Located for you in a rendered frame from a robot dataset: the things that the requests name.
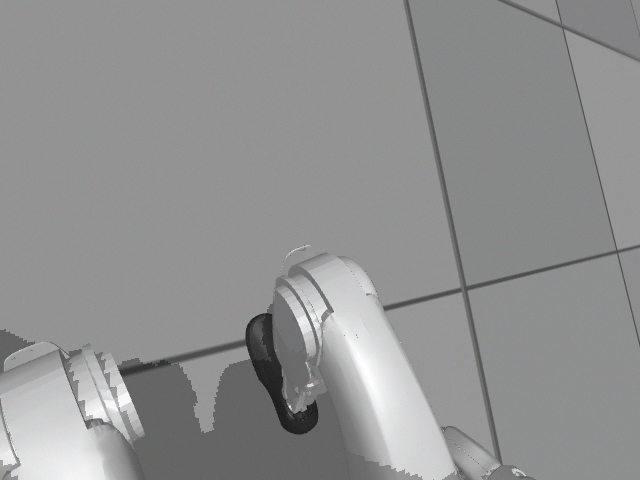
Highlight right robot foot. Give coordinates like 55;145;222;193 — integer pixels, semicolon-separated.
246;313;318;435

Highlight right robot hand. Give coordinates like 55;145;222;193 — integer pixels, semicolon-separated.
440;426;503;480

